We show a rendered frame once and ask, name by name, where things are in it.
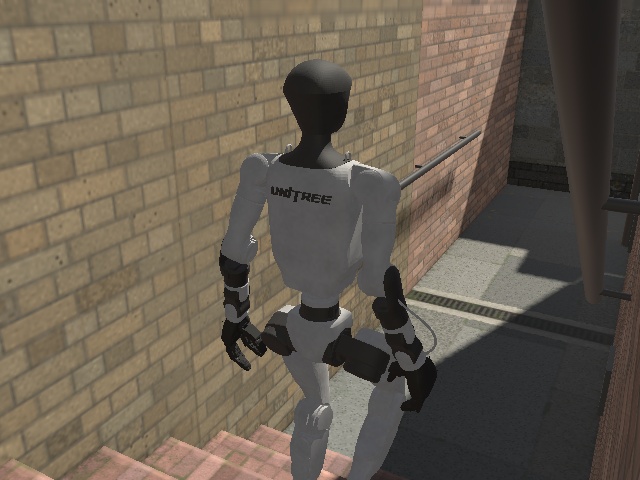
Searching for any right robot forearm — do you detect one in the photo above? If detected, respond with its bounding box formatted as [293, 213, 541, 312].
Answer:
[372, 266, 426, 371]

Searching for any robot left shin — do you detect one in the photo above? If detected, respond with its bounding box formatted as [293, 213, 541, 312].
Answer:
[290, 398, 330, 480]

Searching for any right robot hand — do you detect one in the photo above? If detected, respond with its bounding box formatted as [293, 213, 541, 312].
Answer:
[387, 356, 438, 413]

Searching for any humanoid robot head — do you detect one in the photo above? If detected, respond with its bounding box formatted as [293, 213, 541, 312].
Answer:
[279, 59, 353, 169]

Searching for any left robot hand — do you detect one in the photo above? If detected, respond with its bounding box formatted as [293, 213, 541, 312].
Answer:
[221, 315, 267, 371]

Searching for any right robot upper arm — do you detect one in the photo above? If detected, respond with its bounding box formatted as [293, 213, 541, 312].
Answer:
[352, 163, 401, 298]

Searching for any left robot upper arm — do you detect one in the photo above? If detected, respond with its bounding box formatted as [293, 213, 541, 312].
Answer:
[221, 153, 283, 264]

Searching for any left robot forearm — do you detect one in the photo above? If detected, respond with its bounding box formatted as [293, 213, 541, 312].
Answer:
[219, 239, 250, 323]

